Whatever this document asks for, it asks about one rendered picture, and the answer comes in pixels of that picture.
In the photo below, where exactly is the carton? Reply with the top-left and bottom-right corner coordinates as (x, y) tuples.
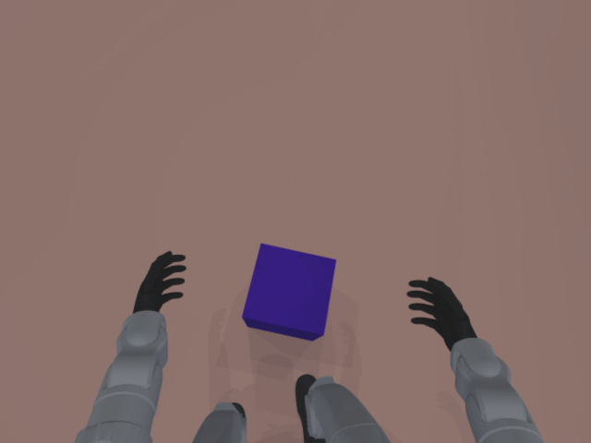
(242, 244), (336, 341)

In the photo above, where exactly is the left robot forearm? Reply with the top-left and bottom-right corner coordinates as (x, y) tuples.
(74, 310), (168, 443)

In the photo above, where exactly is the right robot shin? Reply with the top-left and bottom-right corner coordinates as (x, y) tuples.
(307, 376), (335, 439)

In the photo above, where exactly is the robot right hand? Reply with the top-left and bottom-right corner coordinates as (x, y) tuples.
(407, 277), (477, 352)

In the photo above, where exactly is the robot right thigh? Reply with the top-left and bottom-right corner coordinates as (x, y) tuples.
(305, 383), (391, 443)

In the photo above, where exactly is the robot left hand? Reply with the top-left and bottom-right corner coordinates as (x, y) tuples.
(133, 251), (187, 314)

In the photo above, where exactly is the right robot forearm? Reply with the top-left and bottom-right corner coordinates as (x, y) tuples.
(451, 338), (544, 443)

